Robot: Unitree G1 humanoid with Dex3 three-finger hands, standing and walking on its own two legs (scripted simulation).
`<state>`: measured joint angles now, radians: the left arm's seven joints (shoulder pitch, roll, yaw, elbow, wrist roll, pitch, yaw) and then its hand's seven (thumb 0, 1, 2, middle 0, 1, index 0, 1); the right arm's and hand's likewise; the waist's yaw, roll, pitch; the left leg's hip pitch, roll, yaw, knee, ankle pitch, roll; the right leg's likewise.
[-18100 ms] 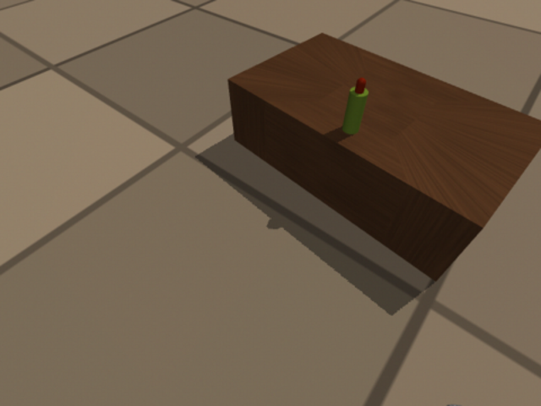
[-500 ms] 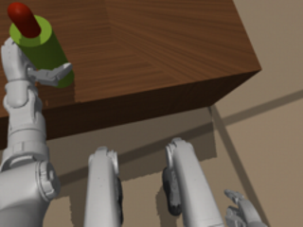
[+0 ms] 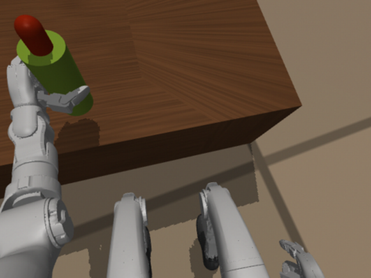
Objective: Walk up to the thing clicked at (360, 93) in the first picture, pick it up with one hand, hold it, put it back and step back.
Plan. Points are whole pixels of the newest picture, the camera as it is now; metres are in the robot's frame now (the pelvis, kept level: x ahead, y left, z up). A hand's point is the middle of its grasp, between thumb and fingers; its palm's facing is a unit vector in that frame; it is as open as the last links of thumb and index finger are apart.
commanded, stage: settle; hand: left
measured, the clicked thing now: (57, 71) +0.50 +0.21 +0.04
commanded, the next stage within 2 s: lift in 0.14 s
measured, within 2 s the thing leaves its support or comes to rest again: neither
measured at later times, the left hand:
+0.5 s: hand (51, 76) +0.48 +0.22 +0.05, palm faces +0.14 -0.99 -0.03, open 10.0 cm
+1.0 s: hand (12, 76) +0.41 +0.21 +0.15, palm faces +0.16 -0.99 -0.02, open 10.0 cm
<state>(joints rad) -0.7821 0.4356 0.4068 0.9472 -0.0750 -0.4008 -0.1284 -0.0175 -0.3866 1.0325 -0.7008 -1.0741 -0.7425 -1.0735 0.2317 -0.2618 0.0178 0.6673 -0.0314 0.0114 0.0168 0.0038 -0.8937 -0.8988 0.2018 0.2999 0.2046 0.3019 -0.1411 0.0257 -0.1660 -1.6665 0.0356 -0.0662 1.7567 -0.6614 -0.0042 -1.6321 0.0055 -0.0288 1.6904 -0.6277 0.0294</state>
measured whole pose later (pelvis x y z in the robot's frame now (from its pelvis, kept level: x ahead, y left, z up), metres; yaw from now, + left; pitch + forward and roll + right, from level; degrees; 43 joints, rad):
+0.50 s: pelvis +0.00 +0.00 +0.03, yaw +1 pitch +30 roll -5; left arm -0.71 0.40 0.39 0.91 -0.09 -0.42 -0.13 -0.02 -0.40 1.05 -0.70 -1.08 -0.74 -1.08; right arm 0.23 -0.24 0.02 0.68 -0.03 0.01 0.02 0.00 -0.91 -0.90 0.20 0.30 0.20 0.30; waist -0.13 0.03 -0.16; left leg -1.53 0.03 -0.07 1.64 -0.63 0.00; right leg -1.49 0.00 -0.03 1.57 -0.60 0.03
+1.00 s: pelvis +0.02 +0.00 +0.12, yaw +2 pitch +19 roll -4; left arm -0.40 0.28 0.24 0.64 -0.13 -0.35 -0.06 -0.02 -0.41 1.07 -0.70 -1.10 -0.74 -1.10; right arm 0.23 -0.23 0.01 0.67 0.01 -0.03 -0.01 0.01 -0.90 -0.90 0.20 0.30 0.20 0.30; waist -0.07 0.02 -0.13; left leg -1.09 0.04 -0.05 1.30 -0.55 0.00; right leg -1.04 0.00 -0.03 1.22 -0.51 0.03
